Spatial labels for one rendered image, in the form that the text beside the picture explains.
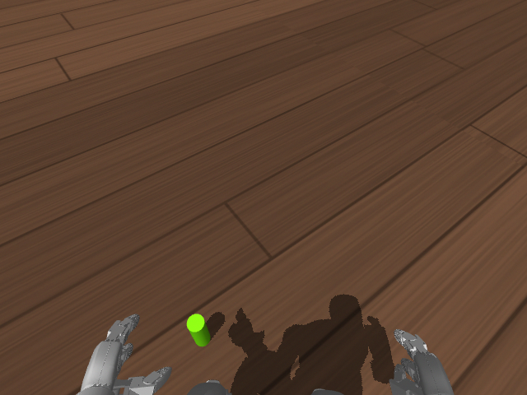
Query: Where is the left robot hand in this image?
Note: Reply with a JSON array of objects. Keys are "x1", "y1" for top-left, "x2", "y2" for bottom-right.
[{"x1": 81, "y1": 314, "x2": 172, "y2": 395}]

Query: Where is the can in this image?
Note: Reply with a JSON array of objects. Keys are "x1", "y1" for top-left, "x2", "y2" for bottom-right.
[{"x1": 187, "y1": 314, "x2": 211, "y2": 346}]

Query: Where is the right robot hand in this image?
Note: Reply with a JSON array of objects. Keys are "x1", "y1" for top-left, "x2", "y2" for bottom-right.
[{"x1": 389, "y1": 329, "x2": 454, "y2": 395}]

